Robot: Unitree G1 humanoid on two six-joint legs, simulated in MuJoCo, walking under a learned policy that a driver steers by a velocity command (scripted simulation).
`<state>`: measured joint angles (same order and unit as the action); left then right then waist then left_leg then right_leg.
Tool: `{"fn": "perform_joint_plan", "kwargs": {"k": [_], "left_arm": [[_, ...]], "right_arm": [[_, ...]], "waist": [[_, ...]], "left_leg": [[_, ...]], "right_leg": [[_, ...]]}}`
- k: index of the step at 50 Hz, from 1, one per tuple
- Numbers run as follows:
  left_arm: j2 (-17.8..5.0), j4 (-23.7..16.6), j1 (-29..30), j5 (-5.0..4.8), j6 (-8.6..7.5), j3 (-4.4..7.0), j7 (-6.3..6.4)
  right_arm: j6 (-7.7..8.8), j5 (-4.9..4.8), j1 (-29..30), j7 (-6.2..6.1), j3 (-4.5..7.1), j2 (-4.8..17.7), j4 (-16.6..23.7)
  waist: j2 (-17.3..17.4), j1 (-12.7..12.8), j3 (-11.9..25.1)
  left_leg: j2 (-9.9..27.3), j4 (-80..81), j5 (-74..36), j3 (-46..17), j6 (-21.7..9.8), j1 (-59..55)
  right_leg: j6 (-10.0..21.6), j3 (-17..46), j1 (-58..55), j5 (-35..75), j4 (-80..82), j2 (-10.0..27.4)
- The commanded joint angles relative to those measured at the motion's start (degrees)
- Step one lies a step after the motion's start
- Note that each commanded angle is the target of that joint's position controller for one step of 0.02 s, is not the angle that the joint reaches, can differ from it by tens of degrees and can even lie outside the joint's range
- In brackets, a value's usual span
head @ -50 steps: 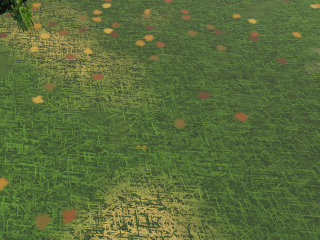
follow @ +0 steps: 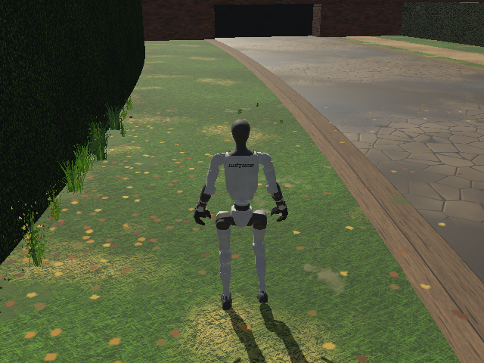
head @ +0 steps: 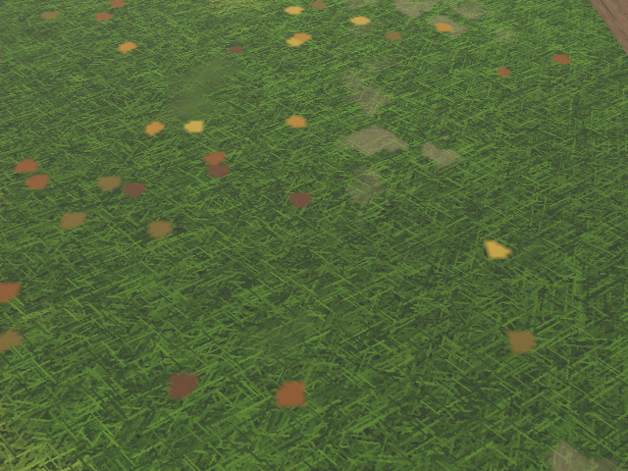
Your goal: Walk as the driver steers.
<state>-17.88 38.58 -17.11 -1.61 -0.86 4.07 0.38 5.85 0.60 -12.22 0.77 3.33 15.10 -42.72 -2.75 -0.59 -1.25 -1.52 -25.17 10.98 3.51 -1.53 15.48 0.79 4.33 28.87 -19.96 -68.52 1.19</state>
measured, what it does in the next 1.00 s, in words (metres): walks ahead, turning right: right foot, then left foot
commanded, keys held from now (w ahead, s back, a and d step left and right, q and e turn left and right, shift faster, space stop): w+e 0.44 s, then w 0.56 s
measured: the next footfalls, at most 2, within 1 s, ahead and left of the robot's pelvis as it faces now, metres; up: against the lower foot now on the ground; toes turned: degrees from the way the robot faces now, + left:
right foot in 0.36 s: +0.33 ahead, -0.17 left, +0.00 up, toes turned -15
left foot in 0.88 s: +0.69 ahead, -0.07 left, +0.00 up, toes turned -21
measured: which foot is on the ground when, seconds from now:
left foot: down 0.00-0.36, up 0.38-0.86, down 0.88-1.00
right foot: up 0.00-0.34, down 0.36-0.90, up 0.92-1.00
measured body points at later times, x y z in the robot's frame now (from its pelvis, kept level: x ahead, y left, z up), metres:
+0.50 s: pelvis +0.26 -0.08 +0.00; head +0.30 -0.11 +0.44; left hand +0.48 +0.14 -0.09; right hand +0.30 -0.39 -0.12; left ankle +0.24 +0.10 -0.64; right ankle +0.30 -0.16 -0.74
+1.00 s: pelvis +0.57 -0.12 -0.01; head +0.59 -0.12 +0.44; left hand +0.73 +0.12 -0.13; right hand +0.60 -0.42 -0.10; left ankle +0.65 -0.05 -0.74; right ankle +0.41 -0.20 -0.65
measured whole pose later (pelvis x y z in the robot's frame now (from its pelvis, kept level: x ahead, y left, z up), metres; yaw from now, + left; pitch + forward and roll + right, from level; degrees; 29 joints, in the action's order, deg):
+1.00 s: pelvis +0.57 -0.12 -0.01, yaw -22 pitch +1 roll +0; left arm -17.0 44.1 -19.5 -1.1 -3.1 2.6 0.0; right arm 5.4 0.0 -10.1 2.0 2.4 15.9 -43.1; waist -1.4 0.6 -1.5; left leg -2.2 -28.8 9.7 2.2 -3.1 20.7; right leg 2.0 3.7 21.6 -23.0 -66.5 -0.6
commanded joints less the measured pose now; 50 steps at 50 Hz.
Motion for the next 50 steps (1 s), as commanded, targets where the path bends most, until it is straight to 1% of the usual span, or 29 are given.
{"fn": "perform_joint_plan", "kwargs": {"k": [1,4,8,12,13,15,16,17,18,19,20,21,22,23,25,27,33,36,39,41,42,43,44,45,46,47,48,49,50], "left_arm": [[-3.1,-5.5,1.7,-0.07,-0.22,1.14,-0.3],[-2.2,-6.6,4.6,0.29,-0.14,0.72,-0.49],[-1.1,-7.6,10.5,0.27,-0.95,0.08,-1.86],[-0.6,-9.8,16.5,0.04,-1.16,-0.25,-3.34],[-1.1,-10.3,16.9,0.04,-1.12,-0.05,-3.62],[-3.1,-10.5,14.5,0.44,-0.79,1.0,-3.77],[-4.9,-9.6,10.0,0.56,-0.52,1.99,-3.65],[-7.4,-7.3,1.0,0.44,-0.27,3.58,-3.19],[-11.3,-4.8,-8.9,0.21,0.37,5.44,-2.04],[-17.9,-5.3,-6.2,-0.29,-0.14,6.0,-1.61],[-13.3,-7.1,-8.2,0.1,-1.21,4.56,-1.99],[-10.3,-6.2,-6.3,0.66,-2.1,3.5,-2.27],[-9.1,-6.1,-3.2,0.49,-2.53,3.05,-2.26],[-7.1,-6.4,0.8,0.72,-2.59,2.4,-2.13],[-5.1,-7.1,4.2,1.74,-2.86,1.47,-1.72],[-5.3,-5.6,3.4,1.46,-3.4,1.35,-1.3],[-7.1,-1.6,-1.1,1.1,-3.43,1.43,-0.09],[-7.7,0.7,-4.2,0.73,-3.41,1.55,-0.21],[-7.8,2.5,-6.1,0.64,-2.72,1.7,0.01],[-8.2,3.2,-5.9,0.68,-2.12,1.91,0.25],[-8.6,3.1,-4.9,0.68,-1.86,1.98,0.32],[-7.9,3.0,-4.1,0.9,-1.61,1.62,0.36],[-5.9,1.9,-3.8,1.71,-1.56,0.62,0.48],[-1.0,1.6,-11.9,1.14,-2.55,-0.83,0.16],[-3.2,2.0,-10.4,0.72,-3.41,-0.77,-0.06],[-7.2,0.8,-4.3,-0.53,-3.76,0.36,-0.36],[-7.2,-0.4,0.2,-0.39,-3.97,0.18,-0.35],[-6.6,-0.9,2.5,0.55,-4.0,0.26,-0.33],[-5.9,-0.6,1.6,1.01,-3.7,0.5,-0.27]], "right_arm": [[1.04,-0.3,-0.6,-0.38,1.75,6.8,1.7],[0.93,-0.19,-1.3,-0.56,2.38,8.8,0.2],[0.09,-0.47,-1.7,-0.89,2.49,10.2,-1.1],[-1.08,-1.4,-4.8,-0.99,2.95,12.2,-2.9],[-1.44,-1.74,-5.0,-1.0,3.13,12.7,-3.2],[-2.11,-2.35,-4.5,-1.33,3.7,14.6,-3.1],[-2.54,-2.61,-4.2,-1.56,3.98,15.4,-3.0],[-2.85,-2.88,-3.2,-1.79,3.8,15.1,-2.7],[-2.58,-1.69,-3.9,-2.0,2.8,12.6,-1.9],[-1.26,0.74,-9.2,-1.13,0.0,4.0,1.8],[0.89,-0.97,-3.9,-0.29,0.46,8.6,2.4],[1.89,-3.04,1.8,0.15,1.22,11.3,4.3],[2.45,-2.51,2.5,-0.09,0.8,10.4,4.4],[2.42,-1.16,1.8,-0.44,0.92,10.2,3.4],[1.0,-0.64,-0.9,-0.31,1.26,10.4,2.2],[-0.13,-0.06,-1.3,-0.32,0.84,8.5,1.6],[-0.27,-0.4,10.1,0.22,-0.58,5.1,4.1],[0.17,-1.12,14.6,0.97,-0.63,5.4,5.5],[0.67,-1.01,16.2,1.83,-0.29,6.5,6.7],[0.85,-0.98,14.0,2.08,0.04,7.2,6.4],[0.95,-0.89,10.7,1.92,0.56,8.1,5.7],[1.03,-0.7,3.8,1.56,1.61,9.8,3.8],[1.06,-0.11,-5.9,1.2,2.47,12.8,2.2],[0.57,0.3,-12.3,1.07,3.87,17.5,0.8],[0.32,-1.24,-14.0,1.47,2.72,12.9,-0.2],[0.07,-1.67,-9.9,1.17,1.84,10.3,0.3],[-0.36,-1.13,-5.6,0.91,1.37,9.2,1.1],[-0.54,-0.53,-2.8,0.96,0.84,8.0,1.3],[-0.28,0.05,-1.3,0.95,0.37,6.8,1.5]], "waist": [[8.7,-0.5,0.6],[6.9,-0.9,0.0],[6.3,-3.0,-1.5],[6.1,-4.7,-3.6],[6.4,-4.3,-3.7],[8.3,-1.6,-1.1],[8.9,1.4,1.8],[7.8,6.6,6.4],[3.1,10.9,11.5],[-13.4,2.8,15.8],[-7.2,7.3,23.6],[-4.1,7.8,15.0],[0.1,5.2,9.6],[2.1,2.6,6.7],[0.2,-0.4,5.4],[0.5,-0.8,4.5],[-0.5,3.7,0.3],[-0.8,5.6,-1.7],[-1.3,5.6,-2.4],[-2.5,4.1,-1.6],[-3.1,2.1,0.3],[-2.3,-1.6,5.0],[0.5,-5.7,13.4],[14.9,-4.0,22.5],[17.2,-5.5,23.7],[11.9,-5.6,13.6],[7.3,-4.4,7.7],[5.4,-2.8,3.0],[6.6,-0.8,1.8]], "left_leg": [[16.1,14.9,-4.5,-14.2,-8.8,-9.0],[16.9,16.0,-11.1,-9.0,-9.7,-10.9],[15.1,16.0,-15.2,-0.5,-7.7,-12.3],[16.8,14.8,-18.3,3.2,-6.6,-17.0],[17.3,13.5,-22.3,4.1,-6.1,-18.5],[17.5,6.6,-41.2,6.4,-5.0,-20.9],[17.2,-0.6,-49.8,7.4,-4.4,-20.9],[15.6,-11.9,-51.0,9.0,-3.0,-16.9],[13.4,-28.7,-35.4,8.8,-0.6,-3.2],[1.8,-49.2,20.4,4.7,2.6,22.8],[0.8,-55.6,23.0,-8.7,2.0,28.6],[3.3,-54.4,17.0,-8.9,1.0,32.8],[5.6,-49.2,11.9,-8.6,0.5,30.8],[7.6,-44.4,9.0,-8.3,1.0,27.1],[9.3,-40.4,5.8,-8.1,2.1,20.7],[9.2,-36.5,3.7,-6.7,3.8,19.2],[6.7,-13.8,-17.5,-5.0,4.9,17.9],[5.5,-8.2,-19.6,-5.1,3.8,17.9],[4.8,-4.6,-14.1,-5.6,1.3,20.8],[3.9,-3.4,-9.2,-4.8,-0.4,17.9],[2.4,-2.5,-7.3,-3.2,-1.6,12.8],[1.2,-1.5,-9.0,-1.8,-3.3,2.7],[8.0,-4.7,-12.7,-8.5,-6.9,-14.0],[21.6,-2.2,-2.6,-33.9,-16.6,-36.8],[23.7,6.7,9.3,-47.4,-17.3,-38.9],[22.3,8.1,15.3,-40.1,-14.3,-31.6],[20.1,9.3,12.8,-33.1,-12.4,-22.7],[17.7,11.3,7.6,-28.1,-12.0,-14.7],[15.9,12.8,2.9,-24.6,-11.4,-9.9]], "right_leg": [[-0.6,2.1,11.5,3.5,1.9,5.2],[-1.5,1.8,14.5,9.1,8.2,5.7],[-1.0,-1.7,11.8,19.9,21.2,5.0],[0.9,-5.5,10.2,19.2,29.5,3.7],[1.8,-6.3,9.4,17.1,30.7,3.1],[4.2,-9.3,3.3,11.1,31.9,-0.4],[5.7,-10.7,-2.8,8.8,32.5,-2.7],[7.9,-11.1,-15.4,12.3,36.3,-5.1],[10.8,-2.9,-33.5,13.3,37.2,-1.3],[21.0,30.1,-50.9,4.2,42.0,13.9],[23.3,43.7,-53.2,-4.1,50.3,17.7],[20.1,35.6,-47.6,-0.1,51.8,16.2],[18.3,28.6,-39.0,5.8,51.8,13.7],[16.7,22.8,-31.6,12.5,52.0,11.7],[16.1,17.5,-23.4,21.4,54.3,9.7],[16.4,13.3,-19.2,27.4,55.7,8.9],[12.2,5.2,-17.2,22.3,57.3,5.1],[12.0,7.0,-20.3,18.3,56.8,7.4],[11.4,9.4,-27.9,22.1,53.3,10.6],[10.2,10.0,-30.8,28.4,50.6,11.6],[9.4,9.1,-31.1,37.1,46.9,10.7],[8.0,6.8,-29.8,45.1,38.8,7.8],[6.0,4.4,-21.2,38.0,24.6,4.8],[0.8,0.2,1.5,9.5,1.6,-4.9],[0.7,5.4,10.7,-12.8,-4.9,-6.0],[1.0,5.1,15.7,-9.5,-7.9,-2.1],[1.3,2.3,15.3,-4.4,-5.7,1.0],[1.2,1.2,13.8,-1.1,-1.6,2.8],[1.1,1.3,10.3,1.6,1.5,4.7]]}}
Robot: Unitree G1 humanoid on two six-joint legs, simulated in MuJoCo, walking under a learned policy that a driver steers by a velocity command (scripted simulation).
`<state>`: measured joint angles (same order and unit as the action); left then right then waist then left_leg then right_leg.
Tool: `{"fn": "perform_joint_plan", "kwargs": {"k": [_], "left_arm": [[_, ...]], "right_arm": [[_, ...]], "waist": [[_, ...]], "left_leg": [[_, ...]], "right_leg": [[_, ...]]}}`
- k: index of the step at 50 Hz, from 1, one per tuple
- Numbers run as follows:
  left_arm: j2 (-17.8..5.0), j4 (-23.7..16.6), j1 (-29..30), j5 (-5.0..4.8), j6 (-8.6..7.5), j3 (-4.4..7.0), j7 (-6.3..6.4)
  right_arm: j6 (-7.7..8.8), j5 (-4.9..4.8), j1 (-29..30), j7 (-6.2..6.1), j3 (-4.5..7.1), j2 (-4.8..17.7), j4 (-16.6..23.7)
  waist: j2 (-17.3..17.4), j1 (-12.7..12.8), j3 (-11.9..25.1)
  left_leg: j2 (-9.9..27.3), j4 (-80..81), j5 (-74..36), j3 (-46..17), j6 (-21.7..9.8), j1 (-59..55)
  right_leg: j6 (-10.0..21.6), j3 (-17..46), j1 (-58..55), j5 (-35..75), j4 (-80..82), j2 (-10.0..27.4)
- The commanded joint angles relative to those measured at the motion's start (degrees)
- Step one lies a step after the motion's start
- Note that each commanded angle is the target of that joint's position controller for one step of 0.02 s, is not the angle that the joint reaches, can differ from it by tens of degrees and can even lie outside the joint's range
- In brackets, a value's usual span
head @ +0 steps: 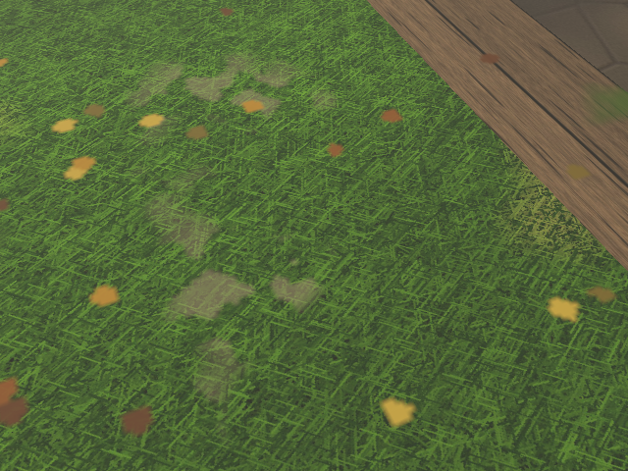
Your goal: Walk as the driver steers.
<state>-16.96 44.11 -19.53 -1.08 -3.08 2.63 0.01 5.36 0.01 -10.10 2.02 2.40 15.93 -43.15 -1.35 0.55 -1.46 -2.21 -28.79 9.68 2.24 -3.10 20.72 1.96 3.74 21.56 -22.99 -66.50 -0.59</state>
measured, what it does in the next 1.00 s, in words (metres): walks ahead, turning left: right foot, then left foot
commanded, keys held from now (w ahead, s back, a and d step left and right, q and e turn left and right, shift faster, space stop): w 0.42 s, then w+q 0.58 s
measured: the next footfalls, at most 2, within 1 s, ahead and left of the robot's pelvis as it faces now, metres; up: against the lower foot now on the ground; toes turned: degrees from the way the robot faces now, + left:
right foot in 0.40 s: +0.39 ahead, -0.15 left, +0.00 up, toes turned -1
left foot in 0.94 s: +0.66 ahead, +0.12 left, +0.00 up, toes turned +17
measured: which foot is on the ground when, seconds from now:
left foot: down 0.00-0.40, up 0.42-0.92, down 0.94-1.00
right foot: up 0.00-0.38, down 0.40-0.94, up 0.96-1.00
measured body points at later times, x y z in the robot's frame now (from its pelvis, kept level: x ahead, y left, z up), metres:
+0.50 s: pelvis +0.29 -0.05 +0.00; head +0.32 -0.07 +0.45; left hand +0.46 +0.21 -0.09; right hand +0.33 -0.33 -0.14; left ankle +0.14 +0.08 -0.64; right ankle +0.35 -0.15 -0.73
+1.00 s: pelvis +0.56 +0.02 -0.02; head +0.60 +0.03 +0.43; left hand +0.53 +0.30 -0.14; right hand +0.80 -0.19 -0.11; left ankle +0.62 +0.11 -0.73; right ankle +0.40 -0.15 -0.65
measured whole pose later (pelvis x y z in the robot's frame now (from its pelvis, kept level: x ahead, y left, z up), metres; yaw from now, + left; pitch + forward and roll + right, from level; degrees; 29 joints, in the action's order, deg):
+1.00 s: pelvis +0.56 +0.02 -0.02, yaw +16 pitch +2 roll -1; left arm -16.6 49.1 -16.1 -0.6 -3.9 3.3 0.5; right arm 2.4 -1.2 -6.7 2.4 3.9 16.6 -39.0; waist 0.4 1.3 -3.4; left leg -2.8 -36.6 10.8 2.4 -6.4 28.0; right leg -1.2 -3.8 9.9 -29.0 -59.7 2.1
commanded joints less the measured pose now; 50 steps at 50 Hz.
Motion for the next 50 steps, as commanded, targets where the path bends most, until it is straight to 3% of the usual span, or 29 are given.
{"fn": "perform_joint_plan", "kwargs": {"k": [1,4,9,12,14,17,18,19,20,21,22,23,24,25,27,29,31,36,41,44,45,46,47,48,49,50], "left_arm": [[-5.7,-5.4,2.4,0.47,-1.07,1.78,0.08],[-3.6,-5.5,3.1,0.91,-0.41,1.21,0.37],[-1.4,-7.6,12.9,0.9,-1.44,0.22,-0.31],[-1.4,-9.1,18.2,0.32,-1.94,0.08,-1.19],[-2.0,-10.1,20.5,0.13,-2.21,0.23,-1.82],[-3.7,-10.1,18.9,0.29,-2.5,0.86,-2.43],[-4.9,-9.0,14.7,0.52,-2.56,1.55,-2.32],[-7.4,-6.5,6.5,0.74,-2.51,2.91,-1.89],[-11.5,-4.6,-3.9,1.33,-2.26,4.11,-1.26],[-16.2,-3.4,-6.3,1.26,-1.97,5.01,-1.34],[-9.9,-3.8,-6.7,0.57,-1.81,3.6,-1.26],[-7.8,-4.1,-2.8,0.75,-1.89,2.75,-0.96],[-6.7,-4.4,0.9,1.11,-1.94,2.34,-0.82],[-5.1,-4.3,3.7,1.39,-2.11,1.89,-0.94],[-3.6,-3.9,6.1,1.89,-2.98,1.6,-1.09],[-4.3,-2.7,6.7,1.73,-3.82,1.96,-1.06],[-5.3,-1.5,6.3,2.06,-4.08,2.36,-0.66],[-6.7,0.4,5.5,1.79,-3.62,2.59,0.24],[-8.5,3.4,0.9,0.63,-1.63,3.31,0.64],[-10.5,3.3,2.3,0.15,-0.17,3.94,1.29],[-11.2,3.1,2.9,0.1,0.35,4.15,1.63],[-11.3,2.8,4.0,-0.02,0.79,4.09,1.92],[-10.1,2.0,3.7,0.56,0.48,3.48,2.18],[-1.0,-1.0,-2.3,2.83,-1.16,0.62,0.98],[-4.5,-1.5,2.2,0.92,-3.7,0.78,-0.08],[-7.5,-3.4,8.4,-1.38,-5.06,1.63,-0.69]], "right_arm": [[0.38,0.68,-2.7,-0.24,1.19,5.7,1.9],[0.99,0.02,-3.4,-0.5,1.66,7.4,0.7],[0.2,-0.71,-6.9,-1.34,2.08,9.2,-1.3],[-0.45,-1.15,-10.7,-1.49,2.27,10.1,-3.1],[-1.18,-1.31,-12.0,-1.64,2.42,10.4,-4.1],[-2.17,-1.44,-11.6,-2.12,2.92,11.4,-4.8],[-2.46,-1.51,-10.4,-2.27,3.01,11.8,-4.7],[-2.69,-1.26,-10.2,-2.4,2.52,10.7,-4.5],[-2.55,0.13,-10.4,-2.54,1.2,7.7,-3.0],[-1.23,0.06,-18.0,-1.98,-0.9,0.9,-2.0],[-0.16,-1.28,-14.9,-1.57,0.3,6.7,-3.1],[0.47,-2.71,-9.1,-1.29,1.24,9.6,-1.3],[0.57,-2.54,-6.0,-1.46,1.17,9.1,-0.7],[0.27,-1.71,-4.6,-1.57,1.39,8.5,-0.5],[-1.32,-1.72,-7.4,-1.62,1.54,6.7,-1.4],[-2.61,-1.69,-7.8,-1.81,1.36,4.9,-1.5],[-3.1,-1.39,-5.4,-1.99,1.44,4.5,-0.5],[-2.47,-1.08,2.2,-0.65,0.97,2.9,1.9],[-2.52,-1.12,9.9,0.98,0.64,2.4,6.4],[-2.84,-1.08,7.8,1.74,1.7,4.4,7.8],[-3.06,-1.12,3.5,1.72,2.59,5.8,7.2],[-3.14,-1.28,-4.5,1.32,4.12,8.3,5.4],[-3.62,-1.35,-14.2,0.21,6.12,12.5,3.2],[-3.49,-1.79,-13.7,-0.51,7.12,19.0,3.2],[-2.78,-1.36,-15.7,-0.39,5.87,15.0,4.8],[-2.17,-0.8,-13.7,-0.39,5.0,11.8,4.5]], "waist": [[6.5,-0.9,1.9],[6.2,-0.1,1.2],[4.8,-3.3,-0.3],[4.7,-5.5,-1.5],[5.0,-5.7,-2.2],[6.0,-3.3,-0.8],[6.3,-0.5,1.7],[5.2,3.4,7.2],[-0.2,7.1,16.2],[-15.7,3.1,22.9],[-10.7,6.1,22.5],[-7.4,6.1,13.4],[-3.1,4.5,9.1],[-2.0,2.9,5.4],[-3.9,-0.1,3.9],[-3.1,-1.2,2.0],[-1.8,-1.0,0.4],[-1.1,1.6,-1.6],[-0.5,4.2,-3.9],[-3.0,1.3,-0.8],[-4.0,-1.3,2.0],[-3.2,-6.0,6.2],[1.0,-10.3,11.4],[16.7,-3.5,15.7],[11.2,-7.2,24.3],[8.1,-8.4,16.2]], "left_leg": [[15.3,17.8,0.9,-20.9,-9.9,-12.5],[14.5,20.4,-8.7,-14.8,-11.2,-10.1],[11.5,21.1,-13.4,-7.0,-8.7,-11.4],[13.1,20.4,-11.5,-7.2,-8.4,-14.7],[15.0,18.7,-12.5,-8.1,-8.0,-19.0],[16.8,13.7,-20.9,-8.6,-6.4,-23.8],[15.8,8.6,-29.7,-7.3,-5.5,-23.7],[12.9,-1.2,-34.5,-5.0,-4.0,-20.9],[9.7,-18.2,-21.4,-2.7,-1.9,-9.9],[-1.1,-38.1,17.3,-2.3,1.8,13.5],[1.0,-45.0,23.6,-9.7,1.5,20.7],[3.6,-45.8,19.0,-9.3,0.8,24.0],[6.4,-43.3,13.8,-8.0,0.9,22.5],[7.8,-40.0,10.6,-7.7,1.4,20.8],[9.5,-37.3,6.9,-8.4,2.1,15.1],[9.7,-35.3,4.8,-8.6,3.1,15.0],[9.6,-31.4,-0.1,-9.5,3.9,18.0],[8.4,-15.1,-14.8,-5.3,3.4,16.6],[7.3,-7.5,-10.7,-1.9,0.9,20.3],[3.4,-6.9,-2.0,2.5,-2.0,14.1],[1.1,-7.1,0.7,4.0,-3.3,8.3],[-1.2,-4.0,-1.3,4.5,-5.2,-2.8],[1.9,-1.8,-3.0,-3.3,-8.2,-20.4],[17.3,1.1,1.6,-34.5,-19.0,-41.4],[21.9,10.2,9.7,-51.0,-22.8,-46.3],[20.0,11.7,7.0,-42.4,-19.2,-41.4]], "right_leg": [[-0.5,1.6,14.9,5.9,1.2,7.0],[-2.3,0.0,15.4,9.7,7.1,7.8],[-3.0,-2.2,13.8,25.8,26.4,6.5],[-2.7,-2.9,12.7,29.0,32.7,5.0],[-1.7,-2.5,13.9,26.7,35.3,4.5],[0.6,-3.1,10.3,20.1,37.9,3.2],[1.9,-4.6,3.8,19.3,39.3,1.6],[3.7,-5.5,-8.3,20.4,39.9,0.8],[7.4,4.7,-26.0,23.0,37.1,10.3],[17.2,31.9,-44.8,11.6,42.5,22.8],[16.5,36.8,-44.2,3.0,47.2,22.9],[13.7,27.7,-36.9,4.7,48.4,21.2],[12.1,20.9,-29.2,9.8,49.7,18.9],[11.3,16.2,-22.9,14.3,51.7,17.0],[10.5,10.0,-16.1,18.1,55.5,15.1],[10.8,5.2,-12.7,21.9,58.2,15.2],[10.6,1.3,-12.8,24.8,59.5,15.1],[7.7,-8.8,-14.7,27.8,60.5,12.6],[6.7,-11.7,-25.6,33.3,56.6,16.2],[4.8,-14.0,-29.4,56.1,47.6,16.9],[4.1,-14.7,-29.2,64.5,40.9,16.5],[2.6,-16.1,-25.7,65.8,30.1,14.7],[0.2,-16.2,-13.2,52.3,14.1,12.3],[-3.7,-13.0,14.3,-3.9,-6.9,0.5],[-3.2,0.8,22.1,-11.5,-14.8,-2.1],[-1.7,2.3,26.8,-6.1,-13.9,1.3]]}}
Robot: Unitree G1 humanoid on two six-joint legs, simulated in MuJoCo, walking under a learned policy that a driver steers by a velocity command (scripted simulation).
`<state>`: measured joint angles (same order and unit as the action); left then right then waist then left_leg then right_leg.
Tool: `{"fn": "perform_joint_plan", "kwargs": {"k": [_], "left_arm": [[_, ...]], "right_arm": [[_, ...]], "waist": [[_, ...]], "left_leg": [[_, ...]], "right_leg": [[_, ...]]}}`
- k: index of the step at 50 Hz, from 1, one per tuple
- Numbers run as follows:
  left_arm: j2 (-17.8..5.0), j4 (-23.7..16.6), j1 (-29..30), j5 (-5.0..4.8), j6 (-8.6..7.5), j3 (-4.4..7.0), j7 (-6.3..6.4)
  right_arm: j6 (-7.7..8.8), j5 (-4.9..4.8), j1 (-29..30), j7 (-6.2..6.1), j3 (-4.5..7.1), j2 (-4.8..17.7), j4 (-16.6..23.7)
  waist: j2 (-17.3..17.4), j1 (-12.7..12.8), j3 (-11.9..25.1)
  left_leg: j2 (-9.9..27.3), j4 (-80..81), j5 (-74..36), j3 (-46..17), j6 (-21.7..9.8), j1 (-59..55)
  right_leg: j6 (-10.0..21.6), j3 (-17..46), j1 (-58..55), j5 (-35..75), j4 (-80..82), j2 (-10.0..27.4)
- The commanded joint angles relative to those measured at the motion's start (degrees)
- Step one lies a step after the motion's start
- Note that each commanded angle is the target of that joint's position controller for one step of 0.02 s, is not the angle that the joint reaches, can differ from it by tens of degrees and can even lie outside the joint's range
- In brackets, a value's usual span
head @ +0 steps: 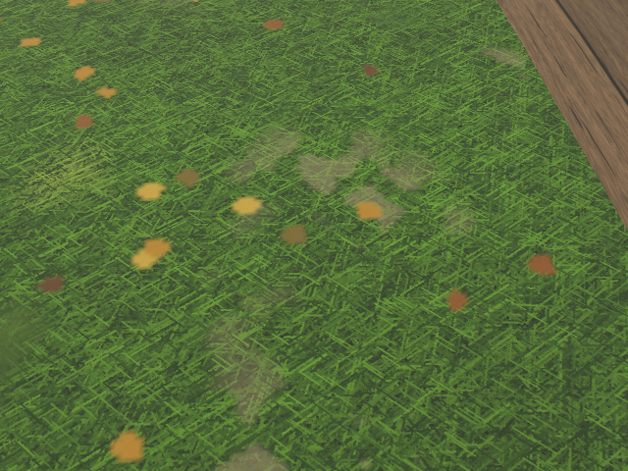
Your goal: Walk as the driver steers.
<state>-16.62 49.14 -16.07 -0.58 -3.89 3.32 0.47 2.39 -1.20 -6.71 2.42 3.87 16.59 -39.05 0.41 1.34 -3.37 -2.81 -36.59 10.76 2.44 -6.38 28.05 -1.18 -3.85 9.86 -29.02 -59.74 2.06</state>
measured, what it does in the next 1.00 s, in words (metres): walks ahead, turning right: right foot, then left foot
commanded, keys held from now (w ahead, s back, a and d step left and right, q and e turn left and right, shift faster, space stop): w+e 1.00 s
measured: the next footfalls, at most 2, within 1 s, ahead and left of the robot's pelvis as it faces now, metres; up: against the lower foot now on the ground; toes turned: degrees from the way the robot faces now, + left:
right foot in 0.46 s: +0.44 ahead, -0.15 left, +0.00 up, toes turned -8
left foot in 0.94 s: +0.75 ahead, -0.01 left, +0.00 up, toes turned -27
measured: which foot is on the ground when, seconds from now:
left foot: down 0.00-0.46, up 0.48-0.92, down 0.94-1.00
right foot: up 0.00-0.44, down 0.46-0.94, up 0.96-1.00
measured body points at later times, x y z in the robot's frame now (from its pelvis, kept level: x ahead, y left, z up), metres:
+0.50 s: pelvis +0.30 -0.05 +0.00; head +0.34 -0.06 +0.45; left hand +0.51 +0.18 -0.10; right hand +0.31 -0.34 -0.13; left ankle +0.10 +0.07 -0.69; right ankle +0.40 -0.14 -0.72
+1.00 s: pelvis +0.59 -0.07 +0.01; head +0.62 -0.07 +0.46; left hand +0.76 +0.17 -0.11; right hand +0.68 -0.39 -0.06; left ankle +0.72 +0.00 -0.72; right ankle +0.41 -0.14 -0.66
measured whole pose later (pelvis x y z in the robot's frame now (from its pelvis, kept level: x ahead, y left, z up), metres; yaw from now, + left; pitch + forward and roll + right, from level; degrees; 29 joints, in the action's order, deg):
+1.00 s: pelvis +0.59 -0.07 +0.01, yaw -25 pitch +2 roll +1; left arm -17.5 42.4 -20.4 -1.7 -1.6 4.0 0.8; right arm 6.7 0.5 -5.5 0.7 2.7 15.6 -38.5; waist -1.8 2.9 0.0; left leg -1.9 -32.0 8.4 -0.9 -0.6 25.6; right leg 2.0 10.5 14.8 -29.0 -55.5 -5.0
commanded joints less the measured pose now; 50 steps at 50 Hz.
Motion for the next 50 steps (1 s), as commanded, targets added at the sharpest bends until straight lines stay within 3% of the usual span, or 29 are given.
{"fn": "perform_joint_plan", "kwargs": {"k": [1,2,3,6,9,12,17,19,21,22,23,24,25,26,27,28,29,30,33,35,38,40,43,45,46,47,48,49,50], "left_arm": [[-7.2,-8.1,5.2,-1.86,-4.77,0.57,-1.09],[-7.2,-7.0,5.0,-0.67,-4.53,0.78,-0.74],[-7.6,-6.1,3.7,-0.16,-3.71,1.19,-0.73],[-5.1,-4.9,1.3,0.03,-1.25,0.82,-0.75],[-3.8,-6.0,5.6,0.13,-0.46,0.29,-0.53],[-2.9,-6.9,10.1,-0.32,-0.98,-0.16,-1.27],[-2.7,-9.7,15.9,-0.82,-1.21,-0.42,-2.85],[-2.9,-10.8,16.5,-0.59,-1.27,-0.3,-3.72],[-4.5,-10.9,13.3,-0.3,-1.0,0.5,-4.15],[-6.3,-10.2,8.7,-0.21,-0.73,1.46,-4.08],[-8.9,-8.3,0.5,-0.26,-0.59,2.98,-3.66],[-13.8,-7.1,-8.5,-0.15,-0.12,4.49,-2.73],[-16.5,-7.2,-8.5,-0.93,-0.49,4.87,-2.84],[-11.2,-7.6,-9.9,-1.03,-0.5,3.54,-2.67],[-9.4,-8.1,-7.3,-0.6,-0.52,3.03,-2.29],[-9.0,-9.0,-3.7,-0.45,-0.48,2.84,-2.1],[-7.7,-9.9,-0.5,-0.29,-0.35,2.43,-1.97],[-6.8,-10.8,1.2,0.42,-0.31,1.99,-1.72],[-7.5,-11.6,2.6,0.05,-0.24,2.23,-1.04],[-9.2,-11.3,1.7,-0.22,-0.09,2.79,-0.32],[-9.6,-10.5,-0.7,-0.65,0.62,3.03,0.3],[-9.6,-9.7,-2.9,-0.88,1.08,3.1,0.4],[-9.0,-9.4,-4.0,-1.04,1.59,3.06,0.6],[-8.5,-9.9,-2.6,-0.75,1.84,3.07,0.6],[-6.8,-10.3,-2.3,-0.48,1.79,2.5,0.48],[-3.3,-11.2,-2.4,0.16,1.52,1.22,0.19],[-0.1,-13.0,-9.4,-1.08,0.9,0.21,0.28],[-5.3,-12.1,-10.5,-1.7,0.71,0.79,0.32],[-8.7,-12.2,-5.3,-1.5,1.02,1.77,0.27]], "right_arm": [[1.1,0.34,-13.4,-0.92,2.82,8.7,0.5],[1.16,0.57,-9.2,-1.01,1.98,6.3,1.2],[1.31,1.38,-6.8,-1.17,1.17,4.3,1.9],[2.24,1.52,-6.8,-1.27,1.25,5.6,0.8],[2.86,1.68,-8.2,-1.85,1.48,6.9,-1.0],[3.06,1.76,-8.6,-2.14,1.27,7.1,-2.1],[2.37,1.3,-11.9,-2.31,1.68,8.0,-5.3],[1.44,1.01,-11.9,-2.72,1.94,8.3,-5.9],[0.52,0.86,-10.3,-3.5,2.39,9.8,-5.4],[-0.06,0.91,-9.6,-3.97,2.5,10.4,-5.1],[-0.53,0.87,-8.7,-4.45,2.26,10.1,-4.7],[-0.11,1.9,-9.9,-4.88,1.24,8.2,-3.3],[1.56,3.08,-16.7,-3.31,-1.2,0.5,-1.7],[3.69,1.19,-11.1,-2.22,-0.45,5.6,-1.9],[5.06,-0.76,-5.8,-1.56,0.0,7.6,0.2],[5.82,-0.26,-3.6,-1.73,-0.24,7.1,0.8],[5.89,1.14,-2.7,-2.05,0.2,7.5,0.8],[5.38,1.63,-3.6,-2.13,0.51,7.6,1.0],[3.6,2.06,-5.6,-2.49,0.27,5.8,1.1],[3.13,2.29,-2.0,-2.75,-0.37,4.3,2.3],[3.48,1.91,4.2,-2.46,-0.97,2.9,3.7],[3.84,1.16,6.9,-2.11,-0.75,3.5,4.5],[4.52,0.71,7.2,-1.57,0.2,5.8,4.9],[5.07,0.62,3.1,-1.52,1.02,6.9,4.0],[5.33,1.06,-1.8,-1.83,1.8,8.2,2.9],[5.54,2.08,-9.6,-2.32,2.66,11.0,2.3],[4.73,2.96,-15.0,-2.29,3.78,15.8,0.6],[4.43,1.41,-15.2,-1.94,3.19,12.1,0.6],[4.12,1.19,-12.6,-2.18,2.12,8.1,1.3]], "waist": [[1.7,-6.5,13.0],[-0.4,-4.1,9.1],[0.7,-2.3,7.7],[1.8,-0.6,5.8],[1.8,-1.8,3.2],[2.3,-4.0,1.7],[1.8,-6.5,-0.6],[2.2,-5.9,-0.5],[4.3,-3.4,2.6],[5.3,-0.7,5.8],[4.0,3.9,10.2],[-3.1,6.9,16.9],[-16.0,0.8,22.9],[-9.6,5.5,24.6],[-7.2,5.9,16.5],[-1.3,3.9,11.7],[0.7,1.8,7.9],[-0.8,-0.2,7.1],[-2.5,-2.3,5.2],[-2.9,-1.4,3.9],[-4.3,1.5,3.7],[-4.9,2.8,4.0],[-6.0,2.1,4.4],[-7.4,-0.8,4.9],[-7.0,-3.3,7.5],[-1.9,-6.6,14.5],[15.7,-4.1,20.9],[16.0,-4.6,19.4],[9.4,-6.2,12.5]], "left_leg": [[18.7,19.3,0.9,-33.9,-13.2,-40.1],[17.0,19.8,-6.7,-27.4,-11.4,-31.4],[15.5,21.2,-12.8,-23.0,-10.6,-25.6],[14.5,25.1,-20.4,-15.7,-10.3,-18.1],[13.0,27.6,-21.3,-9.1,-8.3,-17.9],[10.9,29.0,-17.2,-3.1,-5.1,-18.3],[15.2,27.8,-18.3,-0.8,-3.9,-29.4],[16.8,24.3,-25.7,-0.1,-3.0,-34.5],[16.9,17.0,-44.7,1.6,-1.5,-36.8],[16.3,9.9,-53.4,2.6,-0.5,-36.6],[14.3,-1.7,-54.1,4.7,1.4,-32.2],[11.5,-19.8,-36.1,5.6,3.6,-18.4],[-1.7,-38.2,19.5,-0.3,7.2,7.5],[0.1,-43.0,21.6,-9.5,6.0,14.5],[2.9,-41.6,16.4,-9.2,4.9,18.3],[5.3,-36.9,12.2,-8.5,4.6,16.9],[6.8,-32.0,10.0,-8.0,5.3,14.0],[7.7,-30.1,8.8,-8.2,6.0,10.1],[8.2,-22.2,7.2,-6.4,8.9,7.1],[7.3,-13.9,0.4,-5.2,10.5,5.8],[4.4,-0.7,-12.5,-4.6,11.2,0.6],[3.0,3.6,-15.3,-5.1,11.1,-1.3],[2.8,7.8,-11.4,-7.4,9.5,-2.5],[2.9,10.0,-7.9,-6.9,7.2,-7.7],[3.8,11.3,-7.4,-6.7,5.5,-15.4],[12.5,10.7,-3.8,-14.6,1.8,-28.7],[25.1,15.7,8.3,-40.2,-7.2,-46.1],[27.8,18.7,21.4,-50.2,-8.4,-46.0],[25.1,19.5,22.1,-41.5,-6.0,-40.1]], "right_leg": [[2.3,9.0,36.7,5.3,-15.5,1.9],[2.0,8.1,32.8,8.2,-10.6,4.2],[1.7,8.1,28.3,10.1,-8.2,5.8],[0.1,6.7,24.7,13.7,-3.5,6.7],[-0.7,6.5,28.1,24.1,5.4,6.9],[0.2,5.1,25.6,36.0,17.7,4.9],[2.4,5.0,29.2,36.3,26.4,2.5],[3.9,3.9,30.6,30.5,27.5,1.4],[5.9,0.7,25.3,23.7,27.1,-1.6],[7.2,-0.9,19.1,21.1,26.8,-3.8],[9.2,-1.0,7.1,23.9,29.7,-5.7],[13.4,13.3,-10.9,26.8,29.8,3.4],[24.7,44.6,-30.8,15.8,34.8,16.0],[23.4,48.6,-33.7,9.5,40.3,15.7],[20.8,40.5,-27.8,11.9,41.6,14.2],[19.4,35.0,-19.4,16.9,42.3,12.2],[18.8,31.0,-11.7,23.3,43.4,10.4],[18.9,28.7,-6.7,28.0,44.8,9.1],[19.2,23.5,1.5,34.4,46.9,7.0],[17.8,20.0,5.5,34.7,47.4,4.7],[14.6,17.6,8.0,29.4,46.0,1.6],[13.8,19.9,6.5,26.1,44.6,2.3],[12.5,25.6,1.0,22.3,39.6,4.5],[11.1,27.8,0.1,22.9,35.2,4.7],[9.5,26.5,1.5,24.6,30.0,2.3],[7.3,22.1,7.1,19.5,15.6,-1.1],[3.5,13.6,26.5,-2.7,-3.1,-9.3],[2.6,14.3,34.9,-4.5,-12.5,-4.7],[2.1,14.1,36.9,1.0,-15.4,-2.3]]}}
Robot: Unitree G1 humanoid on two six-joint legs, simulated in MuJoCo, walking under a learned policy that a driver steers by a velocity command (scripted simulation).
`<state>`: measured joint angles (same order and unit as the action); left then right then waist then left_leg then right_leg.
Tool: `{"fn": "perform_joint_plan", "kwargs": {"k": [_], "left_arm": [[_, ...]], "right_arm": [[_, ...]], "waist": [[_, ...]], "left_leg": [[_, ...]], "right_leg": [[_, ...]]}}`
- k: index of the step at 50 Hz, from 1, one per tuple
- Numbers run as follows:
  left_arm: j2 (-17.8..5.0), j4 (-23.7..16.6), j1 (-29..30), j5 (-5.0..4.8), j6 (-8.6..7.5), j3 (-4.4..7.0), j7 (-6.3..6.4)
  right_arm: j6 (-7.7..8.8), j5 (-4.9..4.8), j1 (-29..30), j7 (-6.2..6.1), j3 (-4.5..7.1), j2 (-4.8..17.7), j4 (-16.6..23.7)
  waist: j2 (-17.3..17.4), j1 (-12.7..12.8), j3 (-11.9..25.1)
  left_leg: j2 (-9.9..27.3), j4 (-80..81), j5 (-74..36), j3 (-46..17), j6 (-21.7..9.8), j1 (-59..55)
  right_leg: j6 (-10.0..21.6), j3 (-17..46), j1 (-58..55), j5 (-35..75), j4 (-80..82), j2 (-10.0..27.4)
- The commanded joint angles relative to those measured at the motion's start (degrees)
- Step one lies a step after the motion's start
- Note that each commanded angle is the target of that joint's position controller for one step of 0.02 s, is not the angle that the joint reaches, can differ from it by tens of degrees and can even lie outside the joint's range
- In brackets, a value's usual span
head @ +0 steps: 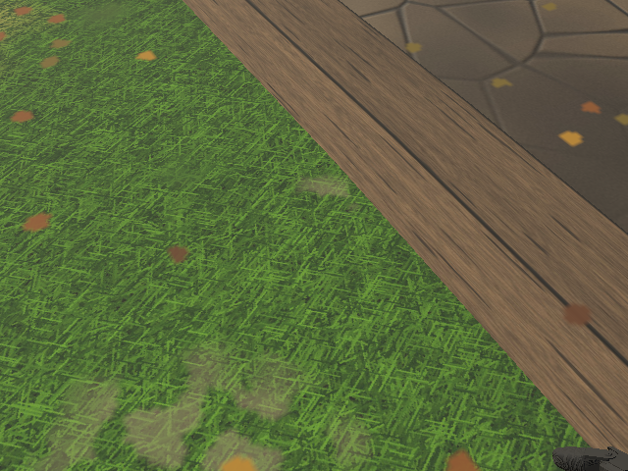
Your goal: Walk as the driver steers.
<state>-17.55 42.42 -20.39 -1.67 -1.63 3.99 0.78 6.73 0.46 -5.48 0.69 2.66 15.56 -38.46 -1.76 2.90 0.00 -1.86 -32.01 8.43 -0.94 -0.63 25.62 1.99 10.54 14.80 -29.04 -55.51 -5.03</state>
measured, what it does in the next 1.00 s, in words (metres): walks ahead, turning right: right foot, then left foot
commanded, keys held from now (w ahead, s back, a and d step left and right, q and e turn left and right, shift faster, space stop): w+e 0.82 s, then e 0.18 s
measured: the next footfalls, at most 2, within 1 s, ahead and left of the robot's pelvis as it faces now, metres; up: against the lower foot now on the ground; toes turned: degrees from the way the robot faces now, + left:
right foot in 0.46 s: +0.36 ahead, -0.19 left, +0.00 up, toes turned -19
left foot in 0.92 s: +0.70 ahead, -0.11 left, +0.00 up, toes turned -36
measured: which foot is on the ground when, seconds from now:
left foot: down 0.00-0.46, up 0.48-0.90, down 0.92-1.00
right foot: up 0.00-0.44, down 0.46-0.94, up 0.96-1.00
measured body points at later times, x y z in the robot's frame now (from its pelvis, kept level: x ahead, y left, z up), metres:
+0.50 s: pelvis +0.25 -0.06 -0.01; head +0.29 -0.08 +0.44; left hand +0.54 +0.11 -0.08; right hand +0.19 -0.36 -0.14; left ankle +0.10 +0.12 -0.68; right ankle +0.33 -0.17 -0.73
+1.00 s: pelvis +0.52 -0.13 +0.00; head +0.55 -0.14 +0.45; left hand +0.74 +0.08 -0.11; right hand +0.56 -0.46 -0.07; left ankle +0.67 -0.09 -0.72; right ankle +0.34 -0.17 -0.66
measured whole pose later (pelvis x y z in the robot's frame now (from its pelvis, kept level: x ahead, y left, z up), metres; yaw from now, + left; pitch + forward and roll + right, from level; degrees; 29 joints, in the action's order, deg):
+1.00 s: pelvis +0.52 -0.13 +0.00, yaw -36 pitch +2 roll +1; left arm -18.0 39.9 -19.3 -1.4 -0.2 4.4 1.5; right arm 5.3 1.1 -2.2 1.0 2.5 15.7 -38.2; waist -1.2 3.9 -2.1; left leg -1.1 -32.0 7.8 -0.3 -0.6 26.6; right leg -0.5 10.7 18.3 -32.7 -60.4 -5.8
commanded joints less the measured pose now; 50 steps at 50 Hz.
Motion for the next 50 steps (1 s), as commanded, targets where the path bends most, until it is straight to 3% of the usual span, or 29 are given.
{"fn": "perform_joint_plan", "kwargs": {"k": [1,2,3,5,9,14,18,20,21,22,23,24,25,26,27,28,29,30,32,37,41,43,45,46,47,48,49,50], "left_arm": [[-7.9,-6.1,2.9,0.24,-0.94,1.3,0.0],[-7.2,-6.9,5.1,0.76,-0.98,1.45,-0.11],[-6.4,-7.1,5.4,0.54,-0.79,1.61,-0.44],[-4.1,-7.4,4.6,-0.05,-0.09,1.31,-0.85],[-2.2,-9.1,8.4,0.5,0.51,0.71,-1.11],[-0.9,-10.5,15.9,0.42,-0.3,0.0,-2.73],[-1.2,-12.8,20.7,0.17,-0.3,0.05,-3.99],[-2.9,-13.2,19.2,0.52,-0.07,0.93,-4.26],[-4.4,-12.7,15.8,0.7,0.18,1.76,-4.18],[-6.6,-10.7,7.9,0.63,0.37,3.18,-3.88],[-10.2,-7.8,-2.5,0.44,0.83,5.13,-2.91],[-17.2,-7.4,-3.5,-0.2,0.8,6.22,-1.94],[-15.3,-9.6,-4.7,0.12,-0.3,5.15,-2.26],[-11.2,-8.8,-3.4,0.64,-1.13,3.91,-2.55],[-9.6,-8.5,-0.8,0.55,-1.59,3.37,-2.5],[-8.0,-8.9,3.4,0.62,-1.7,2.8,-2.39],[-6.6,-9.7,6.2,1.15,-1.77,2.22,-2.22],[-6.3,-10.2,7.6,1.55,-1.77,2.03,-2.03],[-6.8,-9.5,7.6,1.26,-2.06,2.16,-1.49],[-8.6,-7.1,3.9,0.67,-1.51,2.7,0.01],[-8.8,-5.1,0.2,0.06,-1.08,2.84,0.17],[-8.4,-4.7,0.0,0.21,-0.43,2.88,0.5],[-7.4,-5.4,1.9,0.25,0.38,2.73,0.83],[-4.9,-6.2,2.1,0.56,0.37,1.97,0.84],[-1.4,-7.4,-1.5,1.92,0.35,0.83,0.94],[-2.4,-7.7,-10.1,0.29,0.16,0.48,0.77],[-8.0,-6.0,-9.3,-0.17,0.61,1.83,0.88],[-10.0,-6.9,-2.4,-0.11,1.49,2.51,1.02]], "right_arm": [[-0.63,-0.05,-11.4,-0.57,2.82,7.9,0.9],[-0.88,0.31,-9.5,-0.61,2.48,7.0,0.5],[-0.84,0.55,-8.5,-0.71,2.02,5.8,0.1],[-0.44,0.12,-8.3,-0.68,2.04,5.4,-0.7],[-0.2,-0.03,-9.0,-0.75,3.07,8.1,-2.8],[-1.12,-0.43,-10.1,-1.18,3.41,10.0,-4.8],[-2.26,-1.51,-12.5,-1.17,4.0,11.8,-6.7],[-2.94,-2.07,-12.1,-1.41,4.51,13.4,-6.8],[-3.34,-2.34,-11.9,-1.65,4.81,14.4,-6.8],[-3.76,-2.58,-11.1,-1.89,4.77,14.4,-6.5],[-3.64,-1.94,-11.5,-2.18,4.04,12.7,-6.1],[-2.68,1.01,-15.6,-1.55,1.42,4.7,-2.8],[-0.41,-0.26,-12.9,-0.79,0.91,6.4,-1.4],[0.82,-2.64,-6.6,-0.2,2.0,10.3,0.2],[1.54,-2.63,-5.0,-0.2,1.58,9.7,0.7],[1.7,-1.13,-5.0,-0.63,1.67,9.4,0.0],[1.23,-0.21,-5.8,-0.77,2.14,10.1,-0.4],[0.51,0.03,-6.7,-0.63,2.28,10.0,-0.5],[-0.62,0.43,-6.9,-0.61,1.95,8.4,-0.7],[-1.0,0.36,3.5,-0.2,0.39,4.7,1.8],[-0.34,-0.83,8.2,0.59,0.84,6.4,3.4],[-0.01,-0.33,7.4,0.72,1.69,8.0,3.5],[0.45,0.24,2.2,0.47,2.5,8.7,2.4],[0.69,1.09,-1.9,0.11,3.04,10.3,2.1],[0.42,1.95,-8.2,-0.34,3.77,14.0,2.1],[-0.94,1.25,-11.2,0.05,4.25,15.3,0.4],[-1.76,0.21,-8.5,0.05,3.22,10.6,2.1],[-2.52,0.24,-6.2,-0.44,2.28,7.3,3.0]], "waist": [[7.3,-7.4,4.7],[6.4,-6.5,1.8],[7.3,-5.3,0.4],[9.0,-4.4,-0.1],[6.4,-4.5,-1.2],[5.4,-7.0,-2.8],[5.5,-7.8,-4.7],[6.9,-5.7,-2.8],[7.8,-3.3,-0.3],[7.1,1.4,3.8],[4.2,6.2,8.9],[-12.0,1.2,12.8],[-10.1,3.1,23.3],[-5.4,4.7,16.1],[-2.9,2.7,10.0],[0.6,0.0,6.3],[-0.1,-2.2,4.6],[-1.0,-3.6,3.9],[-0.6,-4.4,2.9],[-1.8,-0.8,-0.2],[-2.8,0.9,-0.5],[-4.1,-0.1,-0.5],[-5.3,-3.1,1.8],[-3.7,-5.0,6.3],[7.1,-5.3,15.0],[23.7,-2.5,22.7],[14.9,-3.3,19.0],[10.1,-5.0,12.4]], "left_leg": [[21.5,15.3,16.9,-29.3,-9.8,-31.0],[19.2,16.4,9.8,-23.6,-9.3,-25.7],[17.3,17.7,4.7,-18.7,-8.6,-22.4],[16.0,20.2,0.2,-12.8,-8.9,-19.6],[17.4,22.8,-7.9,-5.7,-10.6,-20.5],[15.8,22.9,-12.1,4.2,-8.3,-22.5],[17.8,20.9,-16.9,7.6,-7.0,-27.8],[18.0,14.9,-34.0,9.9,-5.8,-30.2],[17.8,8.9,-43.8,11.1,-5.2,-30.6],[16.4,-1.5,-47.8,12.8,-4.0,-28.1],[14.3,-16.4,-38.8,13.3,-1.8,-17.1],[5.1,-38.0,13.2,12.2,1.9,9.2],[0.0,-48.3,26.6,-2.2,2.1,18.0],[3.3,-48.4,21.0,-4.7,1.0,23.3],[5.5,-43.6,15.9,-4.1,0.2,22.4],[7.4,-38.6,12.8,-4.1,0.6,18.7],[8.6,-35.1,10.8,-4.3,1.0,14.4],[8.8,-33.4,9.8,-4.3,1.6,11.5],[8.4,-28.8,8.5,-3.0,3.3,9.5],[4.8,-7.9,-9.3,-1.9,5.1,5.5],[2.6,0.5,-12.5,-3.5,4.3,1.4],[1.6,3.3,-8.5,-4.0,2.9,0.1],[1.1,6.9,-9.1,-2.6,0.7,-6.7],[5.2,7.1,-15.6,-4.6,-1.6,-16.0],[18.1,2.8,-33.5,-15.5,-6.4,-32.6],[30.3,6.0,-28.9,-37.7,-16.8,-44.1],[28.3,8.6,-18.0,-37.0,-15.7,-39.5],[24.9,9.2,-14.9,-27.1,-13.1,-33.3]], "right_leg": [[-1.4,-2.3,30.5,5.2,-19.1,6.6],[-1.5,-2.5,29.3,8.2,-16.7,8.0],[-1.4,-2.7,27.1,9.9,-14.7,9.5],[-1.7,-4.2,25.1,11.3,-12.1,10.5],[-3.0,-4.7,28.2,17.5,-4.1,11.5],[-2.1,-8.8,24.8,30.0,11.1,10.6],[0.2,-11.8,23.4,26.7,17.8,9.3],[2.5,-14.7,18.3,20.9,19.3,6.4],[3.9,-16.3,13.0,18.2,19.6,4.2],[5.8,-17.3,2.3,20.2,22.9,1.7],[8.3,-12.9,-14.9,22.5,24.6,2.4],[17.1,15.8,-35.0,18.5,26.5,17.9],[23.5,38.8,-40.3,7.7,36.4,24.8],[19.8,30.9,-36.3,9.6,38.3,22.8],[17.7,23.5,-28.1,13.8,38.4,20.4],[15.9,18.1,-19.8,19.7,38.7,18.0],[15.3,14.5,-13.6,25.6,39.7,16.3],[15.4,13.2,-9.6,28.2,41.0,15.5],[15.9,10.1,-4.5,33.2,42.1,14.6],[12.1,4.2,1.9,27.3,41.9,9.8],[10.5,8.7,-0.4,20.7,38.7,11.2],[8.9,11.6,-4.0,25.8,33.2,11.4],[6.1,12.3,-5.2,31.2,25.7,9.1],[3.6,9.9,-2.7,30.6,17.2,5.8],[0.1,4.1,7.4,8.3,-0.1,0.8],[-2.6,-0.1,21.5,-12.9,-15.2,-2.6],[-4.3,1.2,25.1,-8.4,-21.4,2.1],[-5.2,-1.4,26.6,-4.0,-22.8,3.7]]}}
Velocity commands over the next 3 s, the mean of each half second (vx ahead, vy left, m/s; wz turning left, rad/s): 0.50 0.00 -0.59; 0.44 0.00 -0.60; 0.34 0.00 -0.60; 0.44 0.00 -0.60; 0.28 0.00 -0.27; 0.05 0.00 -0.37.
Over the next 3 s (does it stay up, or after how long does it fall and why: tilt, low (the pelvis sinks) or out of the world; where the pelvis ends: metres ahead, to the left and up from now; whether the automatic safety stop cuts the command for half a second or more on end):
stays up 0.77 -0.68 0.02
